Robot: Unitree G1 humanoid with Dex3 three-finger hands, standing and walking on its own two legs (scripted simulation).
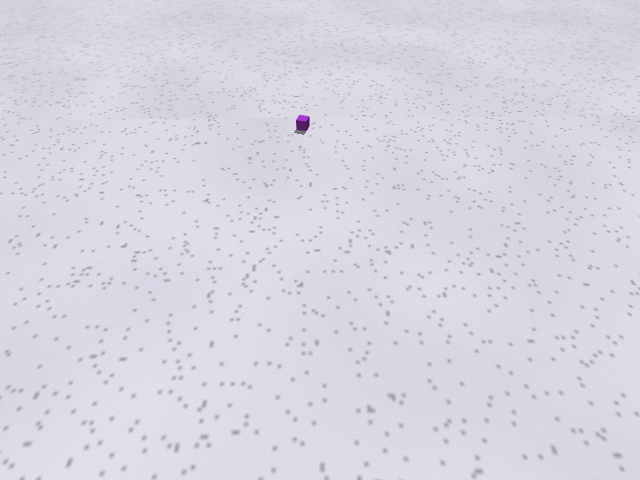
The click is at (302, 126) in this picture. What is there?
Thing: cube
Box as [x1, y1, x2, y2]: [296, 115, 309, 130]
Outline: 299,115 296,119 296,129 306,130 309,125 308,116
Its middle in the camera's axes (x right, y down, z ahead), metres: -0.10 -0.71 +2.29
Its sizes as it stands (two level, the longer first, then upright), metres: 0.061 0.061 0.061
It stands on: the floor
